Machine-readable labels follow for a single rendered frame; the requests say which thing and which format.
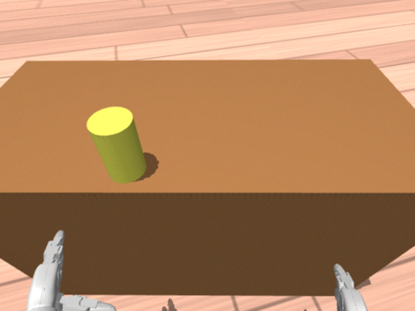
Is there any can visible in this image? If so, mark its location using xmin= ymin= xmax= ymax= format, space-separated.
xmin=87 ymin=107 xmax=147 ymax=183

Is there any left robot hand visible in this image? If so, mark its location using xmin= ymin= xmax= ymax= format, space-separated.
xmin=26 ymin=230 xmax=116 ymax=311

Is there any right robot hand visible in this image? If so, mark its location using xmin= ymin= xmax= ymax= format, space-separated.
xmin=334 ymin=264 xmax=368 ymax=311

